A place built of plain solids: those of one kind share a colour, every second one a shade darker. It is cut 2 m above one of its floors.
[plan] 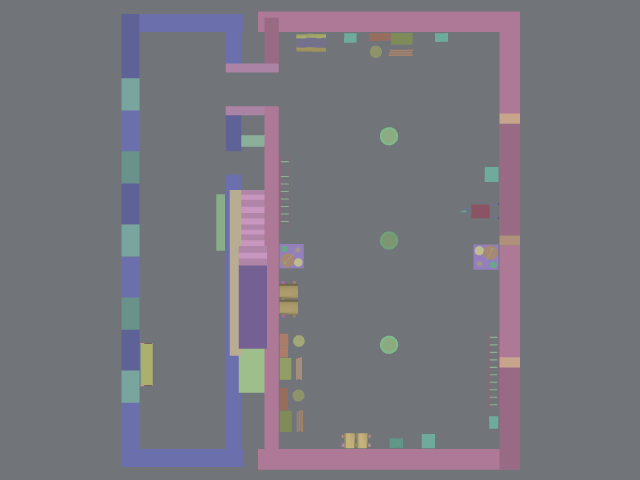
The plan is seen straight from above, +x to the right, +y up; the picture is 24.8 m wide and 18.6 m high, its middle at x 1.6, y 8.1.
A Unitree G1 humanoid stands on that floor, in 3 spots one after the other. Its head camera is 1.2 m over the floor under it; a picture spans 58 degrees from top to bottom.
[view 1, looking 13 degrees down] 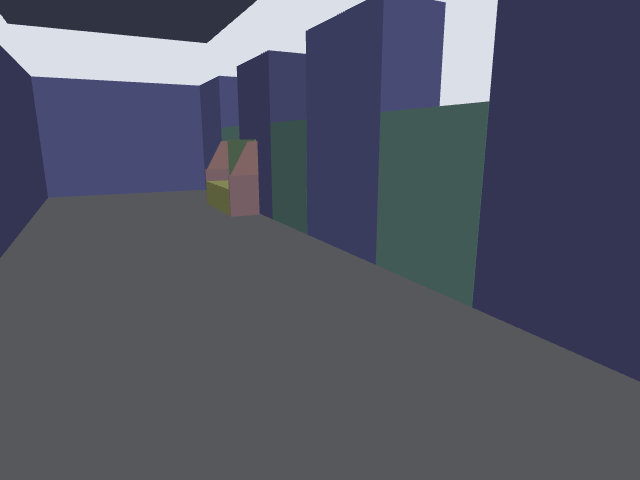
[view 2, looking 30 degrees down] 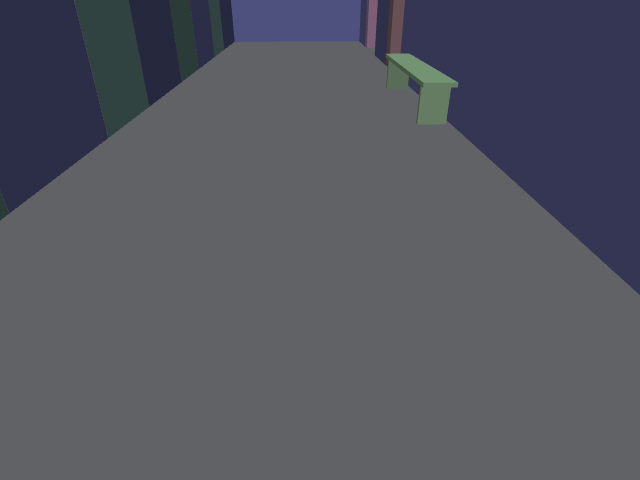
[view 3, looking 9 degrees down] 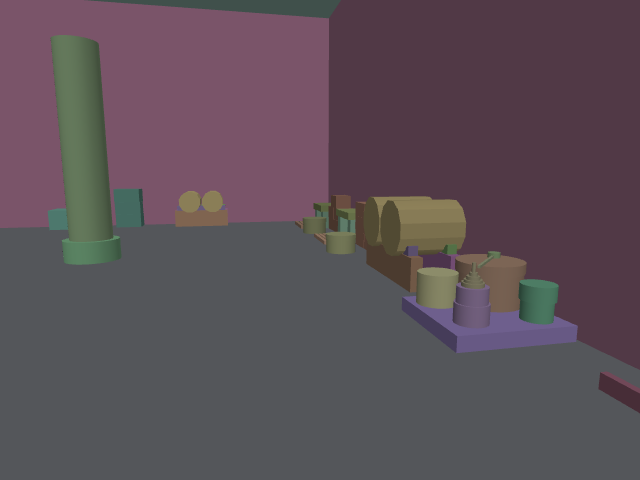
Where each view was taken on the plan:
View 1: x -3.04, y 10.86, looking -117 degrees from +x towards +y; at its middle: wall_cloister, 5.32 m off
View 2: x -3.56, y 3.40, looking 88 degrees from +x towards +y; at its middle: ground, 2.40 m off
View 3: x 2.43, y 10.44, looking -102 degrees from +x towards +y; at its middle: pole_undercroft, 7.47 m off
